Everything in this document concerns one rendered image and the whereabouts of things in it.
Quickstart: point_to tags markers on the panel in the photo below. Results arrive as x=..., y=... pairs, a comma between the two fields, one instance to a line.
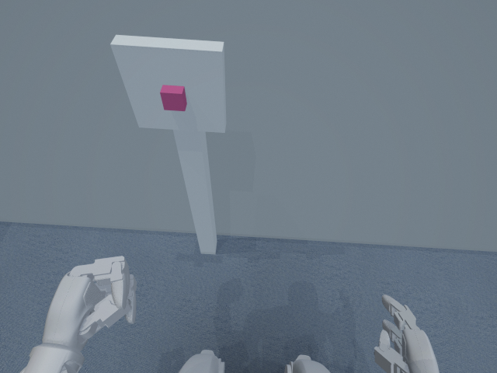
x=147, y=63

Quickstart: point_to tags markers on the left robot forearm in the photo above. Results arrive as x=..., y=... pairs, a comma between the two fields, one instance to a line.
x=54, y=358

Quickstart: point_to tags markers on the right robot hand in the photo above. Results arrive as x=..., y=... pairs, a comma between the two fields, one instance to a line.
x=414, y=353

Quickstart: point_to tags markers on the left robot thigh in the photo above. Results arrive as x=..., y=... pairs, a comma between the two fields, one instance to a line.
x=203, y=363

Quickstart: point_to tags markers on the left robot hand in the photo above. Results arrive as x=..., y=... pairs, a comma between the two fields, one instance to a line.
x=68, y=321

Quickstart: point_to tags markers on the button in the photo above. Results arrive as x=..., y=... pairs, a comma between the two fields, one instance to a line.
x=173, y=97

